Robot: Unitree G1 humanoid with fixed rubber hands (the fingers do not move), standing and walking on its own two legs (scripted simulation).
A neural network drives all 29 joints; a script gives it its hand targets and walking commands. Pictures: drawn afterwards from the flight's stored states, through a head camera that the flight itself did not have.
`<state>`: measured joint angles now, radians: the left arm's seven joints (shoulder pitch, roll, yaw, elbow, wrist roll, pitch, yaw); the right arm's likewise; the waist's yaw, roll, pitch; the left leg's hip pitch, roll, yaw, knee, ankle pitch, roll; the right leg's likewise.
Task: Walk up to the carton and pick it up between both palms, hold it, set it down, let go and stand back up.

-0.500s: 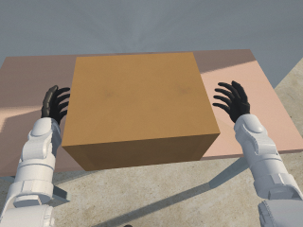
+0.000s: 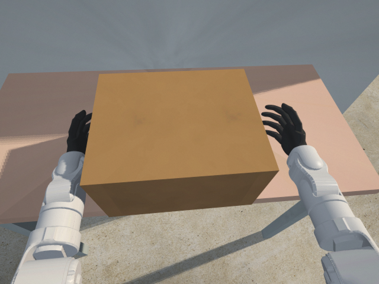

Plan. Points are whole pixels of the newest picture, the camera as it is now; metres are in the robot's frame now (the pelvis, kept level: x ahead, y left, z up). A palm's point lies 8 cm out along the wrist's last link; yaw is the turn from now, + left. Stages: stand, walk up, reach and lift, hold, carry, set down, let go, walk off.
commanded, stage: reach and lift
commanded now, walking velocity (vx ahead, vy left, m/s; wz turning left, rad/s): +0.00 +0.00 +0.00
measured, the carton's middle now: (177, 141) +0.41 +0.03 +0.04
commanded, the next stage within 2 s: none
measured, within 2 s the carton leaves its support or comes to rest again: leaves its support in 1.26 s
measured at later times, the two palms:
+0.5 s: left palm (84, 153) +0.37 +0.23 +0.04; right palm (281, 146) +0.38 -0.19 +0.06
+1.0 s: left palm (86, 154) +0.37 +0.22 +0.04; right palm (280, 145) +0.38 -0.19 +0.06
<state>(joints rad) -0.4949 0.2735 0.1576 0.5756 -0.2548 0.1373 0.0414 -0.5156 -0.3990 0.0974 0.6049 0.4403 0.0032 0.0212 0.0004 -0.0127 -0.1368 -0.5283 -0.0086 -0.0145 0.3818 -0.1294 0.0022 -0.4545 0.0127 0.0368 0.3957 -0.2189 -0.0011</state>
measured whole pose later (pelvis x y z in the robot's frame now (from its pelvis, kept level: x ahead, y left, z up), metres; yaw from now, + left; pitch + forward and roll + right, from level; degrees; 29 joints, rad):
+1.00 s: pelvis +0.00 +0.01 +0.00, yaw +0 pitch +16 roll -1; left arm -0.50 0.20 0.15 0.67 -0.25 0.03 0.10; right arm -0.52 -0.32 0.11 0.68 0.35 -0.02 0.00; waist 0.00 -0.01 -0.17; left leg -0.54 -0.01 -0.01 0.40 -0.14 0.00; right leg -0.46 0.01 0.04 0.40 -0.21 0.00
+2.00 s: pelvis -0.02 +0.00 +0.00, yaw +0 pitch +7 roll +0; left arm -0.51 0.17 0.10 0.79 -0.25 -0.03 0.14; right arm -0.53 -0.27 0.00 0.76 0.26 -0.01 0.03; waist 0.00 -0.01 -0.18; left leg -0.38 -0.01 -0.01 0.39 -0.13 0.00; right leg -0.30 0.01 0.04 0.40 -0.22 0.00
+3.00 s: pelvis -0.03 +0.00 +0.00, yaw +0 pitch +4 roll +0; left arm -0.62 0.23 0.09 0.64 -0.24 0.47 0.17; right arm -0.64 -0.27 -0.08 0.67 0.30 0.45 -0.02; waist 0.00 -0.01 -0.27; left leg -0.34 -0.01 -0.01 0.37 -0.11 0.00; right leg -0.27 0.01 0.04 0.39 -0.20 0.00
